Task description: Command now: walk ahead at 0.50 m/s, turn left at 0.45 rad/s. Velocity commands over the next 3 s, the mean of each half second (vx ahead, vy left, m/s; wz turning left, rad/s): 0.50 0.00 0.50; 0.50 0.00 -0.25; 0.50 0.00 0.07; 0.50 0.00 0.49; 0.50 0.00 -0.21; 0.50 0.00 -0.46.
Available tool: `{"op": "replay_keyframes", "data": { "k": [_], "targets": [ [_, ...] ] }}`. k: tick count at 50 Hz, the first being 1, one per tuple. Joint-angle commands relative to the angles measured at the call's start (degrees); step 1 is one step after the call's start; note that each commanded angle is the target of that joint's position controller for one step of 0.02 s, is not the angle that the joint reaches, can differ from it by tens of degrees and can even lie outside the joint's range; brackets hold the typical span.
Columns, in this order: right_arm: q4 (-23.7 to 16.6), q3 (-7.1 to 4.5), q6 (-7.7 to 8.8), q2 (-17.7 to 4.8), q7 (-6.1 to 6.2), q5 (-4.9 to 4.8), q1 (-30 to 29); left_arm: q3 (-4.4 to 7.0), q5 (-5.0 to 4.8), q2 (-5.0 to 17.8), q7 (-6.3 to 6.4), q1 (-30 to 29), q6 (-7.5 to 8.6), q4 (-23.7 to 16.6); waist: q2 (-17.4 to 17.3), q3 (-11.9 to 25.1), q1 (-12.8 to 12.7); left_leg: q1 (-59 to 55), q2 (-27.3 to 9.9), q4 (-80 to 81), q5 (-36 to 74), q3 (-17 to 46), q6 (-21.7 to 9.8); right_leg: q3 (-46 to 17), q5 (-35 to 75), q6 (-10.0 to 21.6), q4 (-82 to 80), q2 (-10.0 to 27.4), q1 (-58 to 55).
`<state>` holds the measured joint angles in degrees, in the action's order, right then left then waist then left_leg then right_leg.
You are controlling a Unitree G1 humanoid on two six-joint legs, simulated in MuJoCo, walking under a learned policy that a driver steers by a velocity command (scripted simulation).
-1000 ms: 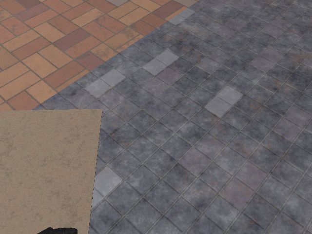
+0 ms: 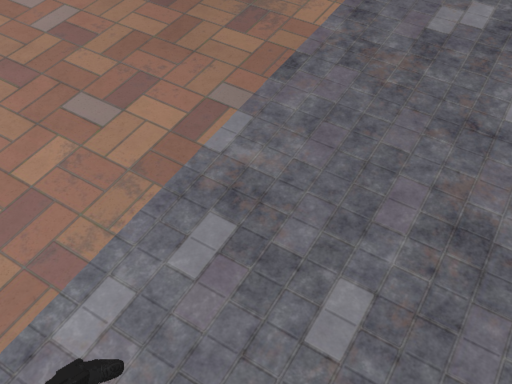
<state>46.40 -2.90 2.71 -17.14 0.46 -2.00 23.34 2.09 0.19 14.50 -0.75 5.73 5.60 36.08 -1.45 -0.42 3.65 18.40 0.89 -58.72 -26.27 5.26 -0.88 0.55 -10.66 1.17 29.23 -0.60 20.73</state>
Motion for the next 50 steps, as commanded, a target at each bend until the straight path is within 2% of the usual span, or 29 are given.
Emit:
{"op": "replay_keyframes", "data": {
  "k": [1,2,4,7,9,12,14,16,17,18,19,20,21,22,23,24,25,26,27,29,31,36,41,44,46,47,48,49,50],
  "targets": [
    [-6.31,-1.84,0.66,-6.27,0.04,0.33,-4.91,2.34,0.21,5.72,0.13,8.89,-0.13,0.63,7.57,1.41,-6.22,25.71,-6.06,-9.6,6.04,1.48,0.69,-20.33,-2.85,10.08,-15.67,17.53,-22.07],
    [-6.56,-1.86,0.13,-5.21,-0.22,0.34,-5.06,2.25,0.54,5.25,0.15,7.4,0.08,0.99,8.3,-0.04,-4.86,23.31,-7.2,-8.28,7.86,1.46,0.92,-16.08,1.07,9.43,-17.34,16.22,-18.29],
    [-7.34,-1.46,-0.75,-2.94,-0.55,0.34,-5.81,2.74,0.37,5.79,0.22,6.42,0.72,1.9,7.9,-0.91,-3.8,21.7,-7.71,-6.35,10.27,0.49,1.63,-10.68,7.44,9.75,-19.66,15.72,-14.91],
    [-9.24,-1.08,-1.12,-1.99,-1.0,0.92,-9.17,3.63,0.27,7.98,0.55,6.8,1.07,3.63,5.73,-1.71,-3.84,22.7,-8.2,0.81,16.17,0.2,2.5,-4.75,12.98,10.42,-21.16,16.01,-14.78],
    [-10.05,-0.69,-0.86,-1.45,-1.78,0.8,-11.96,3.97,0.16,9.17,0.82,6.82,0.84,4.45,5.24,-2.05,-4.61,20.94,-7.97,7.96,22.4,-1.0,2.07,-0.35,14.2,9.53,-21.36,15.03,-14.92],
    [-12.03,-0.39,-0.61,-1.43,-2.87,0.8,-17.62,4.51,-0.5,11.05,1.13,8.55,0.35,5.83,4.41,-3.24,-6.47,18.3,-7.07,16.28,26.98,-3.61,0.77,3.83,14.05,8.15,-21.27,15.28,-16.15],
    [-13.57,-0.56,-0.79,-2.14,-3.37,0.66,-20.44,4.94,-1.18,12.21,1.13,9.88,-0.11,6.85,4.3,-4.12,-6.99,18.26,-6.75,19.38,25.66,-4.53,-0.55,5.25,14.26,7.21,-20.44,16.44,-19.14],
    [-14.91,-0.98,-1.01,-3.13,-3.75,0.83,-21.85,5.38,-1.78,13.35,1.13,10.71,-0.83,7.65,4.47,-4.17,-6.67,17.36,-5.45,21.45,21.19,-6.32,-2.34,6.85,20.17,6.15,-17.24,17.38,-22.56],
    [-15.24,-1.45,-1.18,-3.99,-3.81,0.99,-21.07,5.64,-1.99,14.28,1.22,10.66,-1.21,7.76,5.2,-2.96,-5.67,14.54,-3.77,21.97,18.16,-7.99,-3.52,7.97,28.93,5.51,-13.69,17.32,-23.67],
    [-14.91,-2.27,-1.43,-5.37,-3.73,1.15,-18.03,5.89,-2.24,15.19,1.35,10.52,-1.64,7.77,5.95,-0.38,-3.56,9.21,-1.4,22.34,15.55,-9.97,-4.83,9.31,38.48,4.74,-7.55,16.82,-24.02],
    [-12.97,-3.73,-1.67,-7.56,-3.44,1.02,-10.2,5.73,-2.49,15.0,1.5,9.93,-2.13,7.64,5.09,3.82,1.09,-1.66,1.53,25.24,17.25,-11.54,-6.66,11.43,43.83,3.29,3.32,15.08,-21.48],
    [-10.15,-5.79,-2.18,-11.51,-2.51,0.69,0.02,4.83,-1.61,13.0,1.77,11.27,-2.07,7.21,2.11,9.14,5.4,-18.67,1.41,25.89,19.02,-7.58,-8.98,12.14,35.9,0.94,18.53,12.75,-10.87],
    [-10.12,-6.95,-2.11,-18.85,-1.59,0.03,0.38,2.21,1.35,4.99,1.3,15.87,-1.25,3.95,-14.86,12.51,-0.11,-37.15,-14.11,29.83,13.54,22.36,-18.12,10.85,-14.58,-3.23,40.7,3.18,15.02],
    [-12.67,-5.46,-0.97,-15.72,-1.91,0.54,1.17,1.68,-0.21,7.04,0.6,14.15,0.74,3.77,-11.33,24.09,2.2,-41.95,-21.59,40.47,2.79,43.84,-23.62,-3.8,-24.72,-3.07,50.24,-0.52,21.71],
    [-11.26,-4.11,-0.12,-10.88,-2.28,1.27,0.16,2.87,-2.97,11.33,0.07,9.37,1.5,3.52,-5.41,16.84,3.72,-37.59,-20.4,42.03,4.66,35.22,-19.73,-5.32,-19.21,-1.84,50.63,2.82,26.25],
    [-11.0,-3.56,0.38,-9.41,-2.24,1.26,-2.6,2.41,-3.1,10.57,0.19,7.65,1.85,3.17,-3.65,10.65,2.02,-29.57,-18.43,41.5,9.07,26.96,-17.39,-4.27,-14.56,-0.75,46.75,5.52,25.86],
    [-11.05,-2.81,0.62,-7.31,-2.13,1.49,-6.82,2.42,-1.78,10.22,0.7,6.86,1.72,3.97,-0.65,6.8,-0.17,-21.36,-16.42,41.45,16.09,20.55,-15.35,-3.98,-10.78,-0.69,42.49,8.05,22.68],
    [-11.34,-2.04,0.95,-5.4,-2.06,2.26,-9.48,2.74,-1.23,10.42,0.76,8.06,1.04,4.72,-1.91,5.31,-2.34,-15.5,-14.68,42.62,22.72,15.93,-14.37,-4.58,-8.17,-0.61,39.72,9.59,18.23],
    [-11.26,-1.84,1.3,-5.01,-2.04,2.7,-10.47,2.77,-1.34,10.1,0.56,9.82,0.16,5.49,-2.81,4.98,-3.61,-12.0,-14.04,44.34,25.17,13.53,-14.17,-4.75,-6.46,-0.77,38.83,10.04,15.05],
    [-9.89,-2.0,2.46,-5.61,-2.01,2.6,-10.41,2.44,-1.3,8.19,0.59,11.28,-1.38,6.62,-1.77,3.83,-4.49,-8.85,-13.76,47.33,29.39,8.59,-14.51,-4.35,-3.6,-1.62,36.28,10.02,13.82],
    [-8.29,-2.23,3.18,-6.24,-1.7,2.79,-9.62,2.17,-1.17,7.16,0.88,8.63,-2.22,6.13,-0.63,1.03,-3.98,-8.46,-13.27,49.71,30.74,4.16,-13.78,-5.07,1.86,-2.47,31.79,9.85,17.04],
    [-5.95,-2.01,3.39,-6.31,-0.77,2.88,-8.75,1.89,-1.48,5.76,-0.03,2.94,-1.59,5.16,-1.02,-1.96,-1.49,-11.24,-10.92,52.07,30.25,-5.72,-9.47,-4.96,18.2,-2.22,15.59,6.64,17.62],
    [-2.53,-2.4,2.24,-7.16,-0.33,2.26,-4.79,0.98,-1.43,4.05,-1.79,-3.91,-1.33,1.99,0.02,-5.07,1.64,-21.1,-14.1,50.8,34.33,-9.11,-8.68,-2.42,17.5,-0.42,6.54,5.46,21.41],
    [-1.65,-2.81,0.64,-8.16,0.21,1.77,-4.32,0.97,-1.3,4.23,-3.11,-5.67,-1.26,-0.33,-0.72,-4.57,1.18,-27.25,-15.85,45.3,47.01,-10.58,-7.93,0.8,9.19,1.56,4.42,3.68,22.18],
    [-2.11,-3.24,-0.24,-9.87,0.99,1.59,-5.5,1.83,-1.2,5.93,-3.39,-2.62,-1.64,-0.81,-3.45,-0.64,-1.42,-28.31,-15.7,37.46,67.5,-12.3,-6.6,4.63,2.95,3.74,5.0,0.07,15.09],
    [-2.36,-3.35,-0.7,-10.51,1.42,1.63,-6.01,2.8,-1.17,7.76,-3.26,2.12,-1.89,-0.12,-4.44,2.61,-4.25,-27.46,-15.2,30.21,74.97,-13.24,-5.78,5.8,0.86,5.13,5.23,-2.04,8.41],
    [-2.67,-3.21,-0.94,-10.51,1.8,1.45,-7.11,4.37,-1.28,10.6,-2.67,10.5,-1.97,1.59,-3.37,7.01,-9.14,-22.24,-13.39,18.76,73.75,-14.76,-4.07,5.28,4.15,7.34,1.49,-3.77,-4.43],
    [-3.78,-2.29,-0.27,-8.72,2.03,2.26,-6.51,5.97,-1.29,15.22,-1.52,19.49,-2.53,3.02,2.6,13.11,-12.88,-8.24,-10.61,1.35,54.76,-14.94,-1.86,-7.73,5.73,11.32,0.09,4.18,-22.73],
    [-6.13,0.39,1.64,-0.25,0.46,3.84,0.04,6.41,-1.65,19.38,-1.31,18.56,-2.05,2.65,15.74,18.42,-5.84,18.6,2.85,-18.14,-4.72,-8.89,1.92,-40.44,-0.94,23.18,-3.55,18.7,-42.84]
  ]
}}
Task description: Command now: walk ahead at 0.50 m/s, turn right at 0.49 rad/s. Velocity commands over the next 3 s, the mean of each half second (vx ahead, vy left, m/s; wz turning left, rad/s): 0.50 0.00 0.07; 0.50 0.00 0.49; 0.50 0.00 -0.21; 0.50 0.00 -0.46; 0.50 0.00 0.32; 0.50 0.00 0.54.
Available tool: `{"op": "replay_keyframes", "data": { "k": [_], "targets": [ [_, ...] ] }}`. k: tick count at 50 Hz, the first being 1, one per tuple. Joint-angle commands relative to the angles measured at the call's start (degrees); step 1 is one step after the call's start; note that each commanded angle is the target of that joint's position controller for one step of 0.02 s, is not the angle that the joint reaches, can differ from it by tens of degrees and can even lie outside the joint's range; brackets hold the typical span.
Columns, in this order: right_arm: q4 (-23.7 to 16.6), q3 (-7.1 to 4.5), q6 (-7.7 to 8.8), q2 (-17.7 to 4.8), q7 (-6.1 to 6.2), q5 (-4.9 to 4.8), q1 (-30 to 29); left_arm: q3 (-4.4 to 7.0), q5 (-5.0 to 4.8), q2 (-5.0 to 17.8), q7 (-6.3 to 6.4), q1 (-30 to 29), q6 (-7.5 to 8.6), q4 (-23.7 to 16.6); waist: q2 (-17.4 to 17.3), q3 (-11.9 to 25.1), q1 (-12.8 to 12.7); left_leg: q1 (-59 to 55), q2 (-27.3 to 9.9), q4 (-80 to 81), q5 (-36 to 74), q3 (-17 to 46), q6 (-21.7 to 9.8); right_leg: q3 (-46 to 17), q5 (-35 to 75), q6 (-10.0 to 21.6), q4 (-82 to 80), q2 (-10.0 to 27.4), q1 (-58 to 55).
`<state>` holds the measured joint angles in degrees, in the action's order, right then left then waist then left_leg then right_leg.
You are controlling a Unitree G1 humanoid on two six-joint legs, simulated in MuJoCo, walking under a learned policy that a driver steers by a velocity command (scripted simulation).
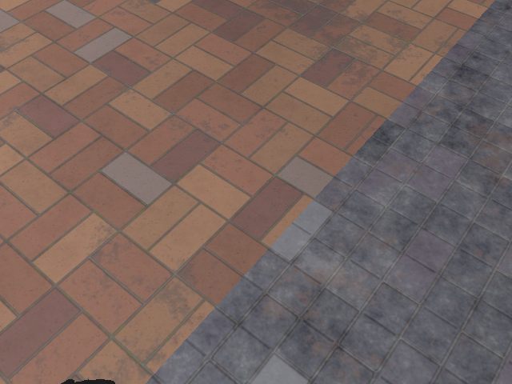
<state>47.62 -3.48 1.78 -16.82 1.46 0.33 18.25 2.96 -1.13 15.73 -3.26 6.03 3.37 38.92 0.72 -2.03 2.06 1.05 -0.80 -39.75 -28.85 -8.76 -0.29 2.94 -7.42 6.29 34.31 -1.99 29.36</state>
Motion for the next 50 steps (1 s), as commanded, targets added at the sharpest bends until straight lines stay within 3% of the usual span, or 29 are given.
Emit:
{"op": "replay_keyframes", "data": {
  "k": [1,2,3,4,5,6,10,13,16,19,22,23,24,25,26,27,28,29,30,31,34,37,40,42,45,47,48,49,50],
  "targets": [
    [-7.39,0.17,4.89,-5.8,-1.73,-0.49,-0.91,4.31,-0.22,12.85,1.38,20.49,0.36,-0.56,7.11,23.92,-9.41,42.88,3.44,-42.16,-3.95,15.71,0.37,-48.78,-9.4,18.22,-14.64,20.73,-54.6],
    [-9.52,-0.35,6.17,-7.99,-2.34,-2.52,-6.45,3.69,0.14,10.72,1.64,17.83,0.55,-0.65,4.67,15.16,-9.69,46.52,0.29,-39.66,1.69,15.69,-0.79,-39.56,-6.47,15.02,-16.17,18.84,-48.36],
    [-9.13,-0.01,6.61,-7.27,-2.25,-2.25,-6.58,3.08,0.18,8.96,1.8,13.59,0.53,-1.16,-0.9,10.47,-6.76,44.29,-2.89,-34.15,6.38,14.58,-1.2,-31.84,-0.91,12.61,-16.52,17.05,-39.61],
    [-8.2,-0.35,6.29,-7.47,-2.02,-1.1,-6.61,2.29,0.47,6.69,1.91,9.88,0.48,-1.95,-2.09,6.66,-4.8,41.07,-4.82,-29.46,8.71,13.37,-0.54,-26.36,6.46,11.27,-17.6,15.29,-31.91],
    [-7.61,-0.65,5.46,-7.52,-2.09,-0.89,-5.09,1.54,1.39,5.16,2.07,8.18,0.58,-2.57,-0.47,5.63,-3.03,36.94,-6.14,-27.99,10.15,13.28,-0.03,-22.76,11.18,10.89,-19.22,14.06,-26.59],
    [-7.08,-0.63,4.61,-6.83,-2.1,-0.9,-3.38,1.43,1.57,5.15,2.07,7.48,0.76,-2.48,0.63,5.14,-2.01,34.65,-6.6,-26.53,10.99,12.69,0.71,-20.71,13.49,10.9,-20.73,13.49,-23.21],
    [-7.46,0.27,2.48,-3.95,-1.43,-0.69,-5.21,1.94,1.5,8.05,2.37,8.34,2.01,-0.03,1.9,1.78,-2.12,35.87,-7.72,-17.06,20.57,11.02,3.0,-10.67,18.94,9.43,-24.83,11.86,-17.67],
    [-8.17,0.74,2.93,-2.84,-1.96,-1.03,-9.82,1.68,1.55,8.1,2.66,8.5,2.17,1.1,2.3,0.5,-4.33,33.45,-6.23,-3.57,33.77,9.67,2.01,-4.04,15.52,5.92,-25.87,8.93,-17.83],
    [-9.71,0.94,3.4,-2.39,-2.91,-1.69,-14.29,1.94,1.34,9.29,2.66,11.02,2.15,3.09,1.92,-0.41,-6.77,33.19,-4.46,3.79,39.05,9.31,0.78,-3.08,12.76,5.06,-26.66,11.5,-22.77],
    [-11.41,0.67,3.45,-2.93,-4.05,-1.71,-16.44,2.28,0.96,9.58,2.91,11.81,1.12,4.69,1.6,-1.42,-6.95,37.68,-3.41,6.9,34.06,9.92,-1.32,-2.3,17.0,4.06,-23.68,14.67,-31.72],
    [-12.13,-0.21,3.15,-4.58,-4.88,-1.13,-13.41,2.92,0.63,11.09,3.87,10.02,-0.24,4.67,3.36,1.33,-3.91,33.9,-0.13,7.1,24.09,6.79,-4.2,-0.54,37.69,1.91,-15.08,15.81,-36.91],
    [-11.39,-1.15,2.85,-6.25,-4.8,-1.03,-8.85,3.08,0.7,11.63,4.32,9.26,-0.82,4.4,4.08,4.47,-1.29,27.89,2.01,6.96,21.55,5.08,-5.45,0.52,46.63,0.95,-8.17,15.13,-36.92],
    [-9.61,-2.63,2.66,-8.76,-4.38,-1.06,-0.86,2.79,0.75,11.17,4.8,8.45,-1.35,3.99,2.7,8.84,3.13,16.36,4.08,9.46,24.07,4.62,-7.33,2.91,48.3,-0.92,3.41,12.91,-32.96],
    [-8.51,-4.06,2.2,-13.53,-3.52,-1.06,7.66,1.7,1.94,8.9,5.29,10.04,-1.0,2.65,-4.34,15.62,5.84,-1.2,-4.8,9.24,28.04,18.38,-11.32,4.27,30.81,-3.13,21.47,10.1,-19.77],
    [-8.66,-4.51,2.62,-16.7,-3.7,-1.64,7.46,-0.61,2.93,1.87,3.83,17.21,0.58,1.04,-17.8,21.71,-0.17,-21.11,-17.09,14.66,16.61,49.62,-22.68,-1.25,-22.86,-6.57,40.1,-2.99,5.75],
    [-9.2,-3.15,2.57,-10.87,-3.53,-1.84,9.15,0.16,1.27,7.17,2.68,12.17,2.54,1.55,-11.2,23.75,4.45,-24.1,-16.84,20.01,8.62,53.89,-21.34,-10.11,-25.01,-5.57,44.85,-1.01,12.53],
    [-9.59,-2.65,2.54,-9.26,-3.14,-1.39,6.38,0.59,-0.69,9.01,2.01,6.66,3.81,-0.58,-8.34,15.42,4.89,-18.04,-15.4,21.49,10.25,46.0,-18.85,-9.82,-19.87,-4.65,43.7,1.74,16.35],
    [-10.43,-2.55,2.45,-9.1,-2.93,-1.22,2.83,0.27,-0.21,8.36,2.17,4.04,4.54,-1.38,-1.87,10.51,3.17,-9.9,-13.48,22.14,15.27,40.78,-17.47,-9.02,-15.62,-4.41,39.32,4.12,15.29],
    [-11.25,-2.21,2.29,-8.09,-2.83,-1.05,-0.31,0.63,1.16,8.55,2.5,2.94,4.68,-1.55,0.37,6.82,1.17,-2.58,-11.77,23.17,22.24,36.8,-16.93,-8.54,-13.33,-5.04,34.41,5.57,12.73],
    [-12.14,-1.78,2.24,-7.23,-2.61,-0.39,-2.0,0.92,1.64,8.66,2.6,3.87,4.23,-1.74,-1.22,6.06,-0.8,2.12,-10.39,24.44,27.44,34.45,-17.02,-8.8,-11.95,-5.65,32.42,6.52,9.02],
    [-12.45,-1.9,2.18,-7.55,-1.96,-0.85,-3.41,0.68,2.16,7.05,3.05,6.21,2.58,-1.47,-2.97,4.35,-2.93,9.61,-8.33,26.42,34.57,29.27,-17.53,-7.08,-10.6,-8.68,25.08,7.01,6.2],
    [-11.6,-2.53,1.83,-9.42,-0.95,-1.27,-2.15,-0.17,2.33,4.99,3.37,0.79,2.08,-2.86,-3.63,2.56,-1.33,14.66,-4.84,26.68,33.67,24.31,-15.27,-5.73,0.27,-10.81,12.71,5.53,4.04],
    [-10.46,-2.65,1.11,-9.65,-0.47,-1.53,0.35,-0.48,1.68,4.23,2.98,-5.03,2.54,-3.97,-5.02,2.61,1.4,16.05,-3.03,25.29,28.04,23.82,-12.66,-5.39,10.78,-11.17,1.4,2.64,-1.06],
    [-9.6,-2.74,0.73,-9.68,-0.43,-1.84,2.1,-0.14,1.06,5.1,2.65,-7.24,2.95,-4.73,-5.57,2.65,2.18,13.86,-4.04,23.43,25.2,26.66,-11.98,-6.41,11.45,-10.74,-2.22,1.74,-2.26],
    [-9.15,-2.63,0.3,-8.83,-0.25,-1.78,2.35,0.9,0.75,7.2,2.15,-6.21,3.65,-4.58,-7.02,3.05,0.97,8.03,-6.46,18.67,22.96,31.68,-10.76,-7.97,7.05,-8.69,-5.85,1.96,-3.63],
    [-9.04,-2.25,0.14,-7.31,-0.35,-1.38,1.58,1.72,1.07,8.0,2.18,-0.47,4.21,-2.86,-8.01,4.36,-2.03,7.08,-5.8,13.84,26.84,31.69,-9.21,-6.16,5.5,-5.95,-8.76,2.0,-10.82],
    [-9.32,-1.36,0.34,-4.94,-0.6,-1.0,1.73,2.47,1.88,9.62,2.47,4.98,4.54,-2.0,-6.73,8.83,-4.55,8.89,-3.11,5.68,29.01,29.04,-7.48,-8.38,4.75,-3.36,-8.52,5.23,-20.41],
    [-10.02,-0.16,0.7,-1.74,-0.72,-0.12,5.28,3.38,2.64,13.39,2.68,12.55,4.59,-1.38,2.19,16.8,-5.77,18.38,1.97,-10.67,16.47,23.99,-4.83,-20.8,3.78,1.8,-7.2,15.5,-36.55],
    [-10.18,0.35,1.27,-0.91,-0.73,-2.06,11.62,4.57,1.95,16.21,2.01,17.74,3.63,2.08,20.01,19.95,-4.03,36.32,7.26,-26.64,-4.65,18.37,-1.58,-46.5,-13.18,10.16,-15.11,24.44,-47.85]
  ]
}}
Over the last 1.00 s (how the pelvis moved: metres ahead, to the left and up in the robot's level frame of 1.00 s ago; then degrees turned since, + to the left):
0.53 0.12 -0.02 5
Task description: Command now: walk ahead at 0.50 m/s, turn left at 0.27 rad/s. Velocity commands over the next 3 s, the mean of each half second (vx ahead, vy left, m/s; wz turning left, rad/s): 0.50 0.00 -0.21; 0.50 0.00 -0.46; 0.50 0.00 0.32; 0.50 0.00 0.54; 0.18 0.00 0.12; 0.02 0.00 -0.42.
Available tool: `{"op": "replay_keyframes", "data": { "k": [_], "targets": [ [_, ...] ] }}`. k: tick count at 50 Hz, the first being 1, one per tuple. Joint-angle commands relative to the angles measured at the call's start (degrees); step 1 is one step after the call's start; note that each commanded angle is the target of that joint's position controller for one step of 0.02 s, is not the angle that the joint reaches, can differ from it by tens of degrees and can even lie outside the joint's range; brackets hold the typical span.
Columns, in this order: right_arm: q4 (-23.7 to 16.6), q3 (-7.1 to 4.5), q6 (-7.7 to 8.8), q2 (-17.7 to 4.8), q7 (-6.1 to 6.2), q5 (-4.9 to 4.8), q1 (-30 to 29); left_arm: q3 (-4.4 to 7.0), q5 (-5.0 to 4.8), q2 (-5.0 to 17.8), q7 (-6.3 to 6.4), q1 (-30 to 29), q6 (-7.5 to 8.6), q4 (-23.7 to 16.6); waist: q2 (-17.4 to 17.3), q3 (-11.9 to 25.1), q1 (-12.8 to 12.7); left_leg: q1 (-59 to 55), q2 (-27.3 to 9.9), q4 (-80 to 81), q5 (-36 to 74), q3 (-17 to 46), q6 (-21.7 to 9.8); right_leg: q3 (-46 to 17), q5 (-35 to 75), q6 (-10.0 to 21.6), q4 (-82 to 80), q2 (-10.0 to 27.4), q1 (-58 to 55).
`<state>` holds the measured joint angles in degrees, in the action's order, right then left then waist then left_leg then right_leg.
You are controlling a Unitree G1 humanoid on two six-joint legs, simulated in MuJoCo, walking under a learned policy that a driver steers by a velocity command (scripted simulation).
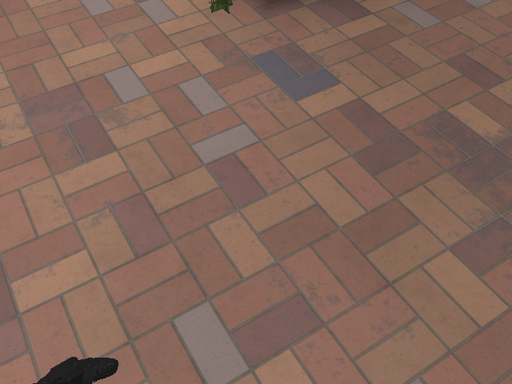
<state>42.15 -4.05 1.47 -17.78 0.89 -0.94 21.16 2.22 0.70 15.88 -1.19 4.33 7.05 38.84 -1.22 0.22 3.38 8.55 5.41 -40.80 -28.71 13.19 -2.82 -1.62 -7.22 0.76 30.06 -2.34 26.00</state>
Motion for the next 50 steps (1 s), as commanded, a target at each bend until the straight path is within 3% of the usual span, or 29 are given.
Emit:
{"op": "replay_keyframes", "data": {
  "k": [1,2,3,4,5,7,11,16,18,20,21,22,23,24,25,27,28,32,35,40,41,43,44,45,46,47,48,49,50],
  "targets": [
    [-3.75,-0.05,1.79,-5.48,-0.03,-1.09,5.29,4.07,-1.43,10.89,-0.33,18.39,-0.11,1.42,13.29,11.44,-7.15,34.96,-2.29,-31.34,-2.99,-1.14,1.25,-44.33,-25.49,14.62,-14.04,23.77,-40.86],
    [-4.96,-0.57,1.86,-7.31,-0.11,-0.64,-1.78,3.24,-1.37,8.39,-0.21,15.48,-0.45,1.17,8.01,4.62,-7.87,36.58,-4.28,-32.03,2.18,-2.82,1.2,-36.27,-23.21,12.71,-14.46,21.31,-34.39],
    [-5.99,-0.38,2.08,-6.71,-0.14,0.4,-5.79,2.7,-0.75,7.7,-0.26,13.09,-0.85,0.7,4.62,1.29,-7.08,35.41,-6.34,-30.21,5.71,-5.71,1.3,-30.18,-15.93,12.13,-15.2,18.61,-28.28],
    [-6.74,-0.4,2.64,-5.81,-0.31,1.11,-7.68,2.4,-0.54,7.04,-0.24,11.65,-1.15,0.78,4.3,-0.91,-6.05,34.48,-7.98,-26.63,8.46,-6.49,1.43,-26.69,-9.71,12.48,-16.08,16.63,-24.08],
    [-6.9,-0.32,3.03,-4.79,-0.5,1.24,-7.57,2.02,-0.26,6.36,-0.16,11.16,-1.2,0.7,5.68,-0.88,-4.89,31.61,-9.03,-23.72,10.06,-6.96,1.62,-23.85,-4.51,12.12,-16.86,14.64,-21.48],
    [-6.97,0.1,3.37,-2.95,-0.73,1.36,-7.2,1.91,-0.95,6.07,-0.03,11.58,-1.31,1.1,7.56,0.45,-3.95,28.98,-9.16,-17.64,9.86,-8.68,2.61,-20.52,2.53,12.72,-17.65,12.74,-20.12],
    [-8.45,1.54,3.98,-0.11,-1.17,1.47,-14.35,3.14,-1.9,9.7,1.16,13.57,-2.19,2.47,6.74,-0.11,-5.62,23.22,-7.57,-0.52,18.21,-10.65,4.81,-15.13,6.73,12.64,-18.56,11.05,-15.32],
    [-9.55,1.01,4.91,-2.09,-1.98,0.34,-20.71,3.38,-2.5,10.05,1.71,18.15,-3.56,4.17,6.79,-0.4,-7.27,15.13,-4.92,10.44,27.5,-9.56,5.31,-16.99,2.92,10.67,-15.98,11.25,-14.29],
    [-9.55,0.32,5.3,-3.42,-1.93,0.14,-19.99,3.57,-2.55,10.27,1.92,18.03,-3.97,4.2,7.34,-0.28,-5.7,10.68,-4.97,13.5,26.44,-9.21,4.17,-19.34,0.36,9.29,-13.49,11.7,-14.49],
    [-7.82,-0.92,5.47,-5.32,-1.31,0.51,-13.4,3.04,-2.2,8.18,1.97,17.23,-4.15,3.73,7.11,2.27,-1.75,-0.71,-6.41,16.56,24.63,-9.37,1.79,-18.52,0.47,6.72,-6.66,8.47,-11.41],
    [-6.91,-1.89,5.49,-8.21,-0.7,1.35,-5.52,1.97,-1.52,5.08,1.78,15.94,-3.86,2.56,3.01,8.02,2.24,-12.36,-14.19,16.19,21.66,-2.44,-1.46,-14.74,-3.36,4.53,6.43,5.19,-5.72],
    [-5.61,-3.28,4.39,-13.28,-0.46,1.84,0.27,0.65,-2.22,0.9,1.91,21.46,-3.11,0.79,-12.46,15.89,1.58,-28.34,-27.07,19.33,11.45,17.37,-9.32,-6.13,-19.96,1.19,24.0,-1.47,10.11],
    [-4.42,-2.85,3.93,-10.39,-0.91,1.13,1.43,1.4,-3.13,5.05,2.08,21.72,-2.95,0.69,-14.72,13.77,1.73,-26.93,-30.05,23.51,-0.72,28.51,-11.71,-5.89,-26.41,0.37,34.8,1.38,19.02],
    [-4.6,-1.83,4.0,-6.81,-0.93,0.8,-0.78,2.47,-3.2,8.42,2.08,18.07,-3.22,0.8,-9.17,6.78,2.06,-21.09,-27.66,24.64,-1.62,22.62,-9.99,-6.77,-21.74,0.27,39.16,3.69,21.44],
    [-4.74,-1.19,4.0,-4.96,-0.98,0.99,-3.74,2.66,-2.74,8.32,2.07,15.79,-3.61,0.68,-6.11,3.1,0.94,-15.61,-25.16,25.43,4.59,15.43,-8.58,-5.65,-17.59,-0.09,39.75,5.23,20.46],
    [-4.07,-0.37,4.12,-2.22,-1.14,1.61,-7.89,2.85,-2.16,6.78,1.64,13.88,-4.31,0.06,-5.91,-1.03,-1.6,-7.2,-21.53,28.27,15.23,5.64,-7.56,-5.29,-12.48,-0.59,36.89,7.85,17.43],
    [-3.7,-0.46,4.31,-2.17,-1.17,1.66,-8.87,2.69,-2.29,5.65,1.39,13.6,-4.74,-0.26,-6.39,-1.8,-2.36,-4.37,-20.6,29.76,18.34,2.18,-7.26,-4.76,-11.13,-0.8,35.76,8.59,15.62],
    [-1.66,-1.56,5.05,-4.68,-1.01,1.38,-8.69,2.04,-1.79,3.42,0.71,9.73,-5.45,-2.6,-3.57,-2.37,-2.74,-2.73,-20.62,32.49,28.96,-6.82,-8.59,-3.82,-3.93,-2.17,28.6,9.35,15.87],
    [-0.44,-2.0,4.74,-6.42,-0.75,1.16,-8.49,1.45,-1.89,2.69,-0.38,5.51,-5.06,-3.85,-2.5,-2.71,-1.56,-2.99,-19.37,32.64,32.29,-13.48,-7.42,-1.93,5.1,-1.63,18.41,8.95,13.16],
    [2.07,-2.83,3.71,-9.35,-0.59,-0.19,-4.88,1.36,-2.03,3.45,-1.87,-2.58,-5.11,-7.43,-1.74,-4.72,0.5,-8.13,-21.16,31.17,33.62,-18.59,-5.19,1.49,6.15,1.1,8.32,7.59,10.94],
    [2.47,-3.03,3.34,-9.9,-0.59,-0.47,-4.43,1.55,-1.95,3.94,-2.08,-3.27,-5.19,-8.08,-1.84,-4.77,0.3,-9.91,-21.67,29.61,36.81,-19.42,-4.67,2.38,3.79,1.98,7.29,6.94,10.51],
    [2.68,-3.55,2.58,-11.69,-0.34,-0.9,-4.36,2.53,-1.59,5.79,-2.19,-1.25,-5.52,-8.54,-3.38,-2.14,-1.92,-12.11,-21.59,22.09,54.54,-21.82,-3.37,5.69,-2.23,4.31,6.26,3.52,4.44],
    [3.2,-3.42,2.19,-11.83,-0.28,-1.17,-3.68,3.46,-1.32,7.04,-1.96,4.07,-5.63,-7.38,-2.92,1.34,-5.32,-10.45,-20.85,13.98,62.14,-22.85,-2.71,6.75,-2.64,5.98,4.02,1.01,-4.87],
    [3.76,-2.5,2.14,-10.14,-0.21,-0.86,-2.41,5.08,-1.54,9.51,-1.18,13.46,-5.8,-4.63,-1.19,6.18,-10.09,-3.87,-18.91,2.76,61.29,-24.15,-1.27,6.12,0.79,7.98,1.32,-0.88,-20.27],
    [2.76,-0.55,2.53,-5.61,-0.5,1.59,-0.55,6.34,-1.67,14.56,0.18,21.99,-6.28,-2.95,9.17,12.85,-12.0,11.97,-15.5,-16.65,32.52,-24.91,1.12,-10.41,4.75,11.64,1.94,11.18,-38.75],
    [1.76,1.37,3.76,-1.07,-1.54,1.39,5.3,5.87,-1.74,17.68,0.0,20.16,-5.61,-3.78,17.81,22.09,-6.63,29.21,-6.06,-33.44,-6.87,-16.02,3.06,-40.29,-8.08,21.19,-7.22,24.48,-50.22],
    [2.43,-0.39,4.54,-7.87,-1.95,-1.32,-2.05,4.53,-1.36,12.15,-0.46,20.39,-4.94,-4.05,7.27,20.13,-11.15,33.27,-8.1,-37.61,-4.46,-8.85,2.19,-38.63,-12.21,18.5,-11.3,24.31,-46.4],
    [0.44,-0.65,4.84,-8.55,-2.03,-2.65,-7.3,3.91,-0.86,11.01,-0.58,17.57,-4.27,-3.31,6.83,10.85,-10.56,36.03,-10.02,-36.27,0.55,-9.74,1.37,-28.89,-7.49,15.95,-12.12,22.34,-38.28],
    [0.76,-0.35,4.77,-7.32,-1.52,-1.86,-8.19,3.39,-0.83,9.48,-0.55,13.88,-3.83,-2.87,3.7,6.62,-7.99,33.81,-12.66,-32.23,5.75,-9.73,1.35,-22.06,-2.29,14.04,-12.81,19.97,-30.2]
  ]
}}
Over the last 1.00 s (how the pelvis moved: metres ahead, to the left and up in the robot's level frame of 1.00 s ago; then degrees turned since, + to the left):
0.60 0.05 0.01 21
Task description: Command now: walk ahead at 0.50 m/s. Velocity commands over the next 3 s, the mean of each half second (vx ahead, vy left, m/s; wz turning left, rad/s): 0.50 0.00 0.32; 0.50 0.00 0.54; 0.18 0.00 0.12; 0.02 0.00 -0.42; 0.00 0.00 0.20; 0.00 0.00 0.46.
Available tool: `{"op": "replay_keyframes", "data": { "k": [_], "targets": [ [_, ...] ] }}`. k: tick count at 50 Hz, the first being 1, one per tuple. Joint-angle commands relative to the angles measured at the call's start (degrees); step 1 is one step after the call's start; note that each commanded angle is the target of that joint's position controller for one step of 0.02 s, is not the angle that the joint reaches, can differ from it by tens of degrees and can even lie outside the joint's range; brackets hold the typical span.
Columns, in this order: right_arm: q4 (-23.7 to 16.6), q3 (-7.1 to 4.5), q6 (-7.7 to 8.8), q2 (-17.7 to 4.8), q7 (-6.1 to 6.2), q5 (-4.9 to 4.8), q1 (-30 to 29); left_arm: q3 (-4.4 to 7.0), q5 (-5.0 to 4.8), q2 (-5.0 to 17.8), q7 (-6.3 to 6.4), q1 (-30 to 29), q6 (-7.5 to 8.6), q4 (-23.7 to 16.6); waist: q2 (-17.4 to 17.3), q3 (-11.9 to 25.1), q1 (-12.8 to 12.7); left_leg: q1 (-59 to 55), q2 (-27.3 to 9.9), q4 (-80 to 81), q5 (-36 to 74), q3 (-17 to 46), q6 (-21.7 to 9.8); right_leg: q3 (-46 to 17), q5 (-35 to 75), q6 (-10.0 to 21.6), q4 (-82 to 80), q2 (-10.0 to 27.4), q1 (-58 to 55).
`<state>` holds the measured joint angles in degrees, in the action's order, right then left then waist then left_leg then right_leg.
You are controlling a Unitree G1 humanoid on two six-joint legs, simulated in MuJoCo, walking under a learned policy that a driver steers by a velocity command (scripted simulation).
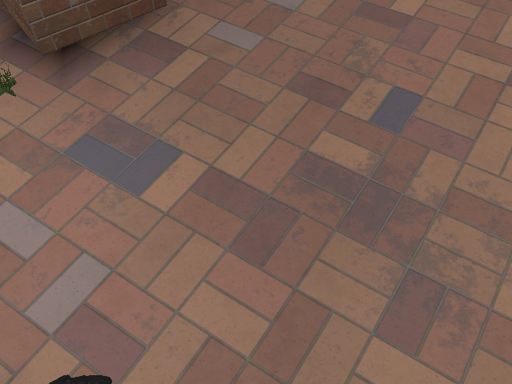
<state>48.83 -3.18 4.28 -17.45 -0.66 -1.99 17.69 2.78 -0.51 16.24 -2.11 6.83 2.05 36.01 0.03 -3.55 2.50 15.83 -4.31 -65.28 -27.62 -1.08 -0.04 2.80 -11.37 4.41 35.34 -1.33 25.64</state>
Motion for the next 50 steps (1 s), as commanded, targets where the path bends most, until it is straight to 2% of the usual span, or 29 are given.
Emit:
{"op": "replay_keyframes", "data": {
  "k": [1,2,4,7,10,13,16,18,21,22,23,24,25,26,27,28,29,31,33,35,38,40,43,45,46,47,48,49,50],
  "targets": [
    [-5.23,-1.45,1.47,-7.4,0.3,0.16,-4.12,2.28,0.68,7.07,0.36,8.33,1.55,0.04,3.38,7.43,-5.0,23.69,-4.35,-4.51,8.1,4.83,-1.07,-20.9,6.03,9.35,-19.67,16.61,-23.81],
    [-4.19,-1.5,0.6,-6.86,0.25,0.16,-1.49,2.0,1.14,6.03,0.41,6.74,2.09,0.06,5.0,7.05,-3.1,19.63,-5.33,-3.39,11.04,5.7,-0.77,-17.42,7.46,8.66,-21.85,15.48,-19.84],
    [-2.74,-1.38,-1.0,-4.89,0.47,0.06,0.73,2.03,1.25,5.31,0.44,5.64,3.41,1.17,4.17,6.04,-1.62,17.73,-4.93,-1.79,14.06,6.05,0.13,-12.58,10.55,8.78,-25.25,14.85,-16.64],
    [-3.44,-1.4,-1.79,-3.6,0.86,0.21,-2.67,2.37,1.89,5.59,1.09,6.63,4.26,3.36,2.75,2.58,-2.12,22.85,-3.78,4.29,21.13,8.41,1.22,-5.99,15.32,7.72,-27.46,14.21,-17.06],
    [-4.12,-1.27,-1.18,-2.76,0.24,0.6,-5.59,2.35,1.76,5.76,1.81,6.87,4.26,4.66,2.73,1.46,-2.91,23.67,-2.4,14.31,30.8,7.85,1.22,-0.39,16.64,5.86,-28.44,12.97,-19.21],
    [-5.72,-0.51,-0.95,-1.29,-0.77,0.82,-10.64,2.62,1.35,6.77,2.37,8.29,3.98,6.27,2.05,-0.8,-5.08,23.11,-1.79,22.69,35.32,4.3,0.54,3.18,17.02,4.81,-29.78,13.57,-21.41],
    [-8.24,0.02,-0.89,-0.61,-1.84,0.85,-15.09,3.06,0.74,7.59,2.67,11.26,2.88,8.44,1.22,-2.66,-6.94,26.24,-1.3,27.62,32.94,2.32,-0.98,5.09,20.91,4.67,-27.87,15.79,-28.4],
    [-10.04,0.03,-0.84,-0.8,-2.71,0.84,-16.85,3.39,0.26,8.34,2.93,11.9,1.74,9.25,1.6,-2.76,-6.96,27.41,-0.45,29.4,28.16,0.33,-2.27,6.1,27.15,4.29,-24.8,17.12,-32.91],
    [-11.16,-1.16,-1.32,-3.13,-3.32,0.76,-13.3,3.99,-0.14,10.69,3.84,10.24,0.33,8.97,4.95,2.07,-3.35,18.26,4.56,29.29,19.3,-4.89,-5.51,8.34,53.97,2.42,-14.01,17.21,-35.22],
    [-10.35,-2.18,-1.54,-5.0,-3.16,0.66,-8.12,4.08,-0.17,11.32,4.14,9.49,-0.14,8.74,5.6,5.26,-0.26,11.26,6.71,29.19,17.18,-5.88,-6.99,8.87,59.67,1.61,-6.18,16.61,-34.07],
    [-8.48,-3.87,-1.62,-7.98,-2.49,0.58,0.59,3.9,-0.46,11.32,4.38,8.15,-0.31,8.43,4.31,9.75,4.81,-2.07,8.65,33.29,20.2,-5.14,-9.27,9.94,56.6,-0.14,5.81,14.51,-28.47],
    [-7.14,-5.58,-2.29,-12.98,-1.16,0.53,8.43,2.89,0.59,9.02,4.43,9.3,0.41,7.52,-3.05,15.16,7.5,-19.26,0.82,35.28,20.99,8.48,-12.93,9.84,34.63,-2.68,23.59,11.16,-14.36],
    [-8.82,-5.95,-1.97,-16.43,-0.82,0.18,5.16,0.68,1.49,1.72,3.37,13.18,2.29,4.75,-16.02,19.87,0.68,-36.66,-13.27,42.55,13.6,42.83,-25.22,2.77,-19.31,-6.81,45.12,-3.38,11.21],
    [-9.38,-4.54,-1.35,-12.11,-1.11,0.76,6.33,1.29,-0.33,6.33,2.1,8.75,4.89,4.29,-8.37,24.35,4.67,-39.11,-14.55,47.71,10.05,47.89,-24.96,-10.07,-20.69,-5.09,48.58,-1.11,17.32],
    [-9.43,-3.84,-0.8,-9.17,-1.04,1.11,4.81,1.52,-2.24,7.8,1.52,4.06,6.06,2.52,-5.21,16.99,4.75,-33.59,-12.66,48.13,12.0,38.8,-21.97,-9.89,-16.43,-3.61,45.65,1.83,19.83],
    [-9.65,-3.43,-0.37,-7.86,-1.19,0.93,1.32,1.32,-1.59,6.99,1.72,2.98,6.58,2.31,0.57,10.27,1.65,-24.18,-9.84,48.47,18.15,31.73,-19.65,-9.1,-12.39,-3.19,38.96,4.43,18.56],
    [-10.29,-2.84,-0.17,-5.74,-1.03,0.91,-2.03,1.82,0.18,7.66,2.18,2.54,6.38,2.79,1.2,8.0,-0.26,-17.94,-7.79,49.01,23.82,27.13,-18.18,-8.66,-10.12,-3.59,33.37,6.31,15.29],
    [-11.81,-2.48,-0.22,-5.38,-0.53,1.6,-4.46,2.2,1.11,7.58,2.15,4.56,5.03,2.96,-0.78,6.12,-2.93,-10.28,-5.65,51.41,30.61,23.86,-18.23,-8.36,-7.68,-5.09,29.22,7.11,10.09],
    [-11.75,-2.82,-0.13,-6.73,0.11,1.32,-4.05,1.81,1.42,6.0,2.28,4.58,3.9,2.72,-1.1,5.04,-3.48,-5.56,-4.51,52.41,35.42,20.24,-18.23,-6.75,-5.58,-7.2,23.74,7.05,9.02],
    [-11.38,-3.27,-0.38,-8.32,0.88,1.15,-2.95,1.18,1.53,4.57,2.47,0.34,3.46,1.34,-1.81,3.54,-2.32,-2.03,-2.16,52.71,35.31,16.85,-16.66,-5.53,1.27,-8.81,15.05,5.95,8.43],
    [-10.66,-3.39,-1.17,-8.62,1.5,0.79,-0.73,0.48,1.15,3.09,2.07,-5.89,3.77,-0.03,-4.04,3.47,0.54,0.5,1.02,51.16,29.45,14.54,-13.24,-4.86,13.57,-9.3,1.69,2.92,3.38],
    [-9.86,-3.45,-1.57,-8.77,1.58,0.63,1.45,0.63,0.43,3.72,1.65,-8.79,4.12,-0.95,-4.73,3.66,1.89,-0.46,0.17,50.09,25.75,16.95,-12.39,-5.31,16.57,-9.13,-2.46,1.52,1.42],
    [-9.34,-3.33,-2.06,-7.95,1.82,0.38,2.75,1.44,0.05,5.9,1.0,-9.56,4.87,-1.52,-5.73,3.95,1.48,-6.24,-2.05,45.25,22.25,22.57,-11.45,-7.65,12.91,-7.47,-6.89,1.18,1.06],
    [-9.67,-3.46,-2.3,-7.92,1.95,0.61,1.66,2.2,-0.08,7.26,0.86,-6.4,5.5,-0.86,-7.5,4.28,-0.75,-7.99,-3.02,41.54,23.66,25.5,-10.48,-7.57,8.28,-5.43,-8.16,1.24,-2.52],
    [-9.91,-3.02,-2.32,-6.69,1.89,0.85,0.8,2.83,0.15,8.08,1.03,-1.35,5.8,0.62,-7.56,6.23,-3.47,-7.88,-1.6,37.65,26.88,24.24,-9.25,-6.21,9.06,-3.83,-10.39,1.22,-8.62],
    [-10.33,-1.9,-2.07,-3.66,1.62,1.34,1.1,3.53,1.25,9.99,1.3,5.32,6.15,1.67,-5.41,12.27,-6.37,-4.87,1.14,27.2,26.87,21.0,-7.41,-9.94,8.42,-0.75,-9.23,6.23,-20.41],
    [-11.08,-0.75,-1.67,-0.17,1.65,1.15,7.1,4.54,2.45,14.37,1.57,12.81,6.03,2.67,5.81,20.92,-6.07,10.05,8.25,8.66,12.82,13.99,-3.36,-28.74,2.17,6.62,-10.17,18.17,-40.32],
    [-11.05,-0.48,-1.35,-1.47,1.79,0.03,10.83,4.93,1.38,14.45,0.91,15.59,5.28,5.09,19.5,22.13,-5.17,23.25,10.16,-4.4,-6.79,11.15,-1.05,-49.35,-6.63,12.7,-16.62,25.48,-45.1],
    [-10.17,-1.61,-1.4,-6.58,1.88,-0.03,7.48,3.5,0.49,9.3,0.87,11.98,5.09,3.82,11.25,14.37,-6.09,26.94,7.42,-9.31,-4.15,13.49,-0.31,-45.14,-6.52,11.16,-17.75,23.79,-38.98]
  ]
}}
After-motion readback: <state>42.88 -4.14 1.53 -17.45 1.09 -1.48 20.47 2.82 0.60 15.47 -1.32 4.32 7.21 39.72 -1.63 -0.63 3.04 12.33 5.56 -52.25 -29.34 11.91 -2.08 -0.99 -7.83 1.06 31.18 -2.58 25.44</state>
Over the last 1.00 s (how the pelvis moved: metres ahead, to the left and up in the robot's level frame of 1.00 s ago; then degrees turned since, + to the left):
0.48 -0.11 0.00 -26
